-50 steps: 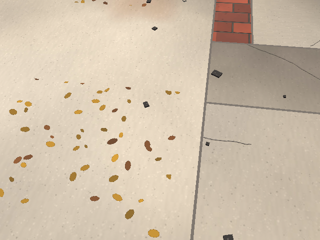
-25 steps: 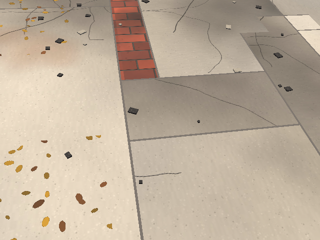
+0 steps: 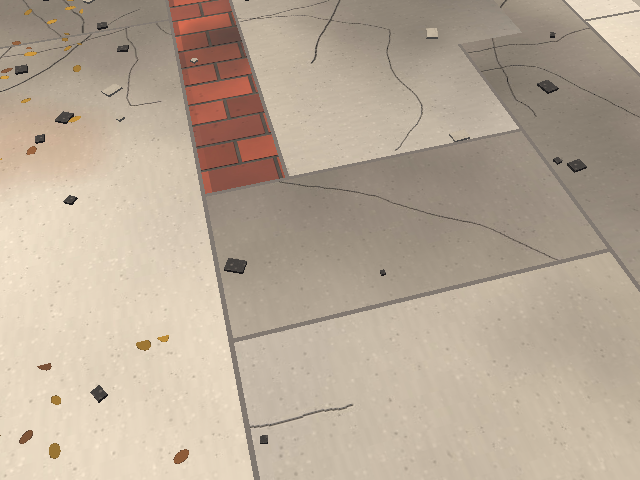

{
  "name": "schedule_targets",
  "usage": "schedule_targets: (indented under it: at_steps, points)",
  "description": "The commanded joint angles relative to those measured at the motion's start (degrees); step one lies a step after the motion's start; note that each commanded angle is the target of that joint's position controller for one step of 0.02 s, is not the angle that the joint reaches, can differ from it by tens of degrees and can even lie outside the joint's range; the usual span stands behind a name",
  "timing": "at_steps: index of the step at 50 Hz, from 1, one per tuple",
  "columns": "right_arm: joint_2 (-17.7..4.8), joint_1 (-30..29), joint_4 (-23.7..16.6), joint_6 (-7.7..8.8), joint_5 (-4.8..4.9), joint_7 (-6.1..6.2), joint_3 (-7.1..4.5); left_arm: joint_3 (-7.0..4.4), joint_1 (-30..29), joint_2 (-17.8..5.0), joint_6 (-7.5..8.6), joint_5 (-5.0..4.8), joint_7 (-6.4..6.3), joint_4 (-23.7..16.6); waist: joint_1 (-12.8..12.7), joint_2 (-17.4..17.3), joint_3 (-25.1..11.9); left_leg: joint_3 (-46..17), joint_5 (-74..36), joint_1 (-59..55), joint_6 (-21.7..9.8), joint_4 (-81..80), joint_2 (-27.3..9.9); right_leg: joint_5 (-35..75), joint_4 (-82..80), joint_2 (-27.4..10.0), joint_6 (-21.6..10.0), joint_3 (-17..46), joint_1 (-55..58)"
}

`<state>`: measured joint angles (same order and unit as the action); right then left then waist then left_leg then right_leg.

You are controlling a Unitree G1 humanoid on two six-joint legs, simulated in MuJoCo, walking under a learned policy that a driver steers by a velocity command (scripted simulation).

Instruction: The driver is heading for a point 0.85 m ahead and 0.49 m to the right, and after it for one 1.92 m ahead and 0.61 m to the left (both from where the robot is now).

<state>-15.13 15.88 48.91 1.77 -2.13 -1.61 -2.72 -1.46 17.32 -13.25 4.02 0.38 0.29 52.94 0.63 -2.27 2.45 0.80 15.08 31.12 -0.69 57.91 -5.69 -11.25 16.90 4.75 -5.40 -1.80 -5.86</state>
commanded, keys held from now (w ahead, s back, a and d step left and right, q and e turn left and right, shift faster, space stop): e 1.00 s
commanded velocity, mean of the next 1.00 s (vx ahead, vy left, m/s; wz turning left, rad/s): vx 0.08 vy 0.00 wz -0.52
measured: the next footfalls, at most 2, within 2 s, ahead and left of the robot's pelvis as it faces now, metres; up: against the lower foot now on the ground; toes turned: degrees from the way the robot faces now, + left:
left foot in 0.22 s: +0.27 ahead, +0.09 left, +0.00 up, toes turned -6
right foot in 0.66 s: +0.14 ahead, -0.10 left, +0.00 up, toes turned -24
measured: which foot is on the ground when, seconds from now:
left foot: up 0.00-0.20, down 0.22-0.66, up 0.68-1.00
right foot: down 0.00-0.22, up 0.24-0.64, down 0.66-1.00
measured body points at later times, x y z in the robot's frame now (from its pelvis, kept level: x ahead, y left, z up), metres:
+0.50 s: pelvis +0.13 +0.02 -0.01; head +0.17 +0.02 +0.44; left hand +0.29 +0.26 -0.15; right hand +0.17 -0.27 -0.12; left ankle +0.23 +0.09 -0.75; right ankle +0.10 -0.09 -0.69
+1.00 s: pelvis +0.13 -0.01 +0.00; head +0.15 -0.05 +0.44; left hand +0.37 +0.17 -0.11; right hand +0.09 -0.32 -0.13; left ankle +0.21 +0.11 -0.69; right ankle +0.11 -0.09 -0.75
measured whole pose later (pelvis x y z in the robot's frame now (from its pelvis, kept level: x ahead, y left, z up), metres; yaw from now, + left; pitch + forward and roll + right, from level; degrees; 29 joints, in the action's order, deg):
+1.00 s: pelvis +0.13 -0.01 +0.00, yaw -33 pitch +1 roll +1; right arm -17.0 9.7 43.6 -3.9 -0.8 1.3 -3.6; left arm -3.8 12.7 -16.2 -2.0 0.7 -0.1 44.6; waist -0.7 -1.4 3.4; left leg -1.7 22.9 25.7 2.5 51.5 -0.7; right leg -10.4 24.0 6.4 -4.6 7.2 -13.8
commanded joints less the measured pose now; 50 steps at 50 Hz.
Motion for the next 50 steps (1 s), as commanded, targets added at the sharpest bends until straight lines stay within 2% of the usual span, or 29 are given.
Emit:
schedule_targets:
  at_steps: [1,4,7,9,10,11,12,13,14,15,16,17,18,21,25,30,32,33,34,35,36,37,38,39,40,42,46,50]
  points:
    - [-1.93,0.95,-2.99,-0.22,0.01,0.27,-0.44,-1.39,-0.29,-7.47,0.81,-0.25,-0.24,-1.32,1.9,6.98,1.33,2.1,-5.24,-0.25,2.16,-5.95,1.42,43.76,-3.7,-12.08,-7.23,6.4,-3.66]
    - [-1.86,-5.16,-4.97,-0.37,0.88,1.07,0.07,-1.65,1.78,-8.29,0.06,-0.07,-0.42,-0.25,-0.25,8.03,-0.06,2.77,-10.32,-3.09,1.87,-14.58,3.96,45.9,-0.61,-11.01,-5.7,6.81,-2.84]
    - [-3.39,-7.15,-5.79,-0.4,1.08,2.07,-0.03,-2.07,3.3,-9.14,-0.84,0.12,-0.96,0.39,-1.25,7.73,-1.37,0.87,-10.61,-4.64,0.59,-19.2,5.32,45.54,3.95,-12.05,-4.6,10.43,1.11]
    - [-5.23,-3.72,-4.81,0.05,0.97,2.67,-0.56,-2.56,1.72,-9.97,-1.35,0.29,-1.44,-0.08,0.33,7.18,-2.1,-0.81,-8.94,-9.61,-0.79,-24.15,6.03,43.81,8.78,-12.15,-2.97,13.34,1.84]
    - [-6.04,-0.16,-3.62,0.57,0.76,3.04,-0.9,-2.87,0.32,-10.59,-1.45,0.02,-1.52,-0.44,2.1,6.35,-3.03,-0.58,-11.17,-14.82,-1.58,-28.95,6.65,41.98,13.39,-10.66,-1.73,13.78,1.18]
    - [-7.63,4.51,-2.45,1.6,0.22,3.48,-1.36,-2.9,-0.42,-10.16,-1.3,-0.69,-1.35,-1.03,4.26,3.01,-5.43,-1.83,-23.02,-24.04,-2.59,-34.16,3.6,34.99,22.16,-7.05,-0.12,12.32,-2.43]
    - [-12.23,9.36,-3.27,2.23,-0.6,4.02,-2.13,-2.04,1.3,-6.57,-1.06,-1.59,-1.48,-3.57,4.55,-5.35,-13.38,-14.23,-48.37,-36.98,-5.8,-31.61,-12.01,8.86,38.02,-1.91,1.74,8.67,-10.54]
    - [-14.46,6.17,-4.53,0.98,1.09,3.41,-2.59,-2.25,11.68,-4.87,-2.34,-1.89,-2.05,-2.39,0.09,-14.61,-21.27,-26.4,-63.57,-41.95,-14.75,-31.2,-23.73,-28.71,50.42,5.34,2.52,4.94,-17.94]
    - [-10.27,2.66,-5.91,-0.13,2.24,3.27,-1.88,-3.13,11.04,-8.75,-3.86,0.32,-2.23,-0.32,-0.9,-6.75,-18.88,-25.51,-46.08,-34.97,-15.47,-34.17,-20.96,-25.9,55.5,1.19,2.33,6.8,-18.59]
    - [-6.25,-2.07,-6.94,-0.56,2.14,3.55,-0.66,-3.58,6.27,-9.17,-4.67,1.1,-1.58,-0.95,-1.09,-3.05,-10.7,-18.96,-31.19,-27.0,-13.97,-37.48,-16.92,-21.5,55.42,-0.83,2.95,6.31,-19.86]
    - [-4.56,-6.07,-7.74,-1.21,1.47,3.88,0.02,-3.71,3.7,-8.33,-5.37,1.22,-1.01,-1.73,-2.0,-2.66,-6.26,-14.43,-20.58,-21.91,-12.1,-40.45,-13.54,-18.33,53.54,-2.62,3.81,5.63,-20.39]
    - [-4.51,-7.05,-7.79,-1.45,1.06,4.29,0.16,-3.79,2.0,-7.9,-6.21,1.38,-0.48,-2.35,-1.96,-5.01,-3.27,-10.63,-17.16,-18.28,-11.45,-42.42,-11.5,-16.19,52.19,-3.5,4.79,4.93,-20.44]
    - [-5.0,-6.96,-7.45,-1.6,0.76,4.44,0.0,-3.6,2.63,-7.02,-6.97,1.49,-0.04,-2.33,-2.24,-6.05,-2.7,-7.34,-16.74,-15.7,-11.39,-43.14,-9.94,-14.65,52.08,-3.12,5.67,3.77,-18.77]
    - [-5.97,-5.31,-6.49,-1.22,0.43,4.24,-0.43,-3.25,1.73,-5.73,-7.73,0.94,0.41,-3.46,-2.31,-4.42,-4.4,-3.38,-17.92,-16.43,-12.36,-42.8,-10.35,-13.67,46.94,-3.22,6.52,2.57,-18.22]
    - [-7.48,-6.05,-6.5,-1.58,0.3,3.65,-1.01,-2.61,-3.52,-5.32,-8.47,0.97,1.43,-6.58,-1.18,-5.83,-4.9,-0.66,-9.01,-16.6,-12.06,-43.23,-11.55,-11.43,36.08,-5.29,6.04,0.89,-16.53]
    - [-10.12,-5.46,-6.1,-2.68,0.32,2.84,-2.11,-2.56,-6.2,-6.21,-8.08,0.44,2.16,-9.46,-0.08,-6.11,-5.31,0.99,-4.68,-16.91,-10.43,-40.15,-13.82,-12.06,24.93,-4.74,4.24,-2.27,-11.03]
    - [-10.53,-5.43,-5.76,-3.18,0.75,2.61,-2.46,-2.7,-3.45,-6.26,-7.21,0.51,1.86,-9.19,-1.85,-3.72,-5.49,4.08,-5.38,-13.94,-6.54,-34.23,-13.2,-6.98,14.35,-3.64,2.62,-2.35,-3.97]
    - [-9.6,-3.09,-4.94,-3.6,0.55,2.29,-2.6,-3.18,-1.77,-7.98,-6.54,0.77,1.41,-8.83,-2.41,2.01,-4.65,6.92,-1.17,-10.44,-2.58,-27.03,-10.88,-4.54,5.67,-5.81,1.43,4.02,-0.72]
    - [-4.44,-1.45,-7.29,-4.14,0.77,1.73,-1.38,-4.71,-2.51,-15.49,-6.08,1.15,0.55,-10.54,-1.17,20.37,-3.12,12.95,16.07,1.94,3.07,-11.55,-1.47,-1.14,-4.21,-22.24,-3.63,28.55,1.4]
    - [-6.32,-8.54,-9.72,-5.09,0.7,2.87,-1.57,-5.88,-0.35,-18.54,-6.06,1.42,0.1,-10.23,-4.51,16.25,0.4,3.69,20.98,4.2,3.47,-3.13,3.48,11.25,-3.34,-26.3,-10.06,32.12,-6.25]
    - [-6.24,-8.78,-9.54,-5.64,1.37,3.08,-1.59,-5.3,-1.09,-15.6,-6.03,1.22,-0.36,-9.68,-2.83,10.99,0.15,0.02,16.83,3.69,3.28,0.61,2.46,13.35,-1.52,-22.7,-10.29,26.14,-5.62]
    - [-6.09,-7.14,-8.66,-5.48,1.87,3.02,-1.62,-4.64,-4.36,-13.3,-6.03,0.76,-0.62,-10.02,-0.87,9.6,0.42,-1.19,11.75,3.17,2.81,0.86,2.32,12.84,-1.03,-18.91,-8.55,21.68,-5.86]
    - [-6.67,-5.87,-7.89,-4.92,1.51,2.95,-1.9,-4.37,-7.54,-12.18,-6.13,0.61,-0.79,-10.89,0.34,9.9,-0.52,-1.54,8.3,3.17,2.44,0.64,2.5,12.52,-0.52,-15.61,-6.88,19.11,-4.05]
    - [-7.39,-4.5,-7.01,-4.61,0.55,2.75,-2.19,-4.03,-8.52,-10.93,-5.99,0.21,-0.98,-11.4,0.41,10.7,-2.04,-0.98,6.53,3.02,2.49,2.41,3.09,18.22,0.63,-14.22,-6.96,17.63,-2.09]
    - [-7.54,-3.85,-6.71,-4.5,0.32,2.52,-2.35,-3.74,-7.87,-10.05,-5.84,-0.07,-0.83,-11.53,0.29,9.65,-4.18,-1.16,6.11,2.36,2.7,3.82,3.5,22.8,1.55,-13.86,-7.25,17.23,-0.31]
    - [-6.81,-4.53,-7.28,-4.64,0.85,2.36,-2.25,-3.98,-5.62,-10.68,-5.46,-0.28,-0.58,-11.13,-0.36,7.18,-5.6,-1.7,5.92,2.77,3.23,3.23,3.65,25.06,2.31,-14.15,-7.71,18.15,2.33]
    - [-6.21,-7.09,-8.8,-5.09,1.16,2.83,-1.91,-4.52,-2.3,-11.84,-5.45,0.15,-0.72,-10.51,-2.27,8.43,-4.52,-2.51,7.39,3.65,3.62,-3.27,4.13,20.43,2.28,-14.59,-8.74,22.41,4.47]
    - [-6.13,-8.37,-10.12,-4.74,1.47,3.22,-1.63,-5.0,-1.75,-13.05,-5.65,0.59,-0.48,-10.58,-2.92,8.28,-4.56,-3.11,8.89,-0.24,2.8,-8.8,5.43,19.52,3.28,-14.52,-9.35,26.02,2.26]
Keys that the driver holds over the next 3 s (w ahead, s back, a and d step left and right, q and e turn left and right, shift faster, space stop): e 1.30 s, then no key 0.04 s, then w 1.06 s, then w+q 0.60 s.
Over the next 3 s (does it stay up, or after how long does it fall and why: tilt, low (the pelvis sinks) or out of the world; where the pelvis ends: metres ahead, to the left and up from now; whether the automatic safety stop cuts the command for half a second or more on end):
stays up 0.62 -0.54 -0.01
